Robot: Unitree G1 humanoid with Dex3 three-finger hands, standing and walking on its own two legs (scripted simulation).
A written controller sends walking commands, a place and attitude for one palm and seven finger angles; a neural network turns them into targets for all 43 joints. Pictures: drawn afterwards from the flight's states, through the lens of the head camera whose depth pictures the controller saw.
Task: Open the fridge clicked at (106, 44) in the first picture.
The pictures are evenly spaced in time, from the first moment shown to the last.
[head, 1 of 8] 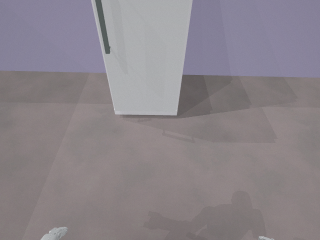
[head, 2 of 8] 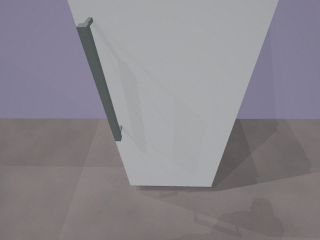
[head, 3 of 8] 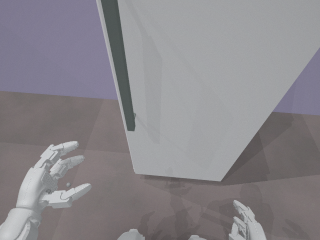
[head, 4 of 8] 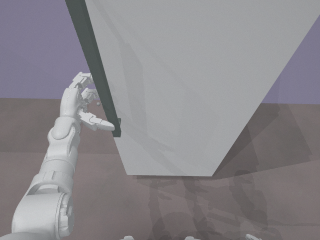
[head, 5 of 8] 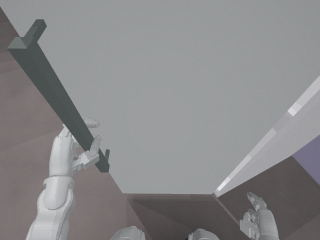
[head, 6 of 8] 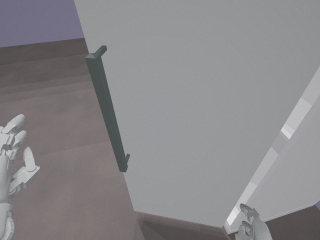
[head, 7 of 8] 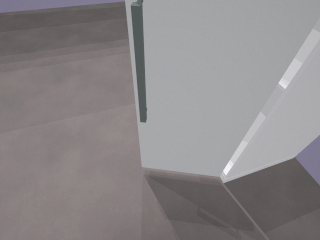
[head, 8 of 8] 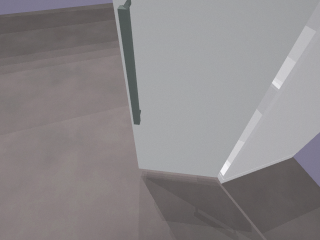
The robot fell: no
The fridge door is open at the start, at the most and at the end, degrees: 0 67 64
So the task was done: yes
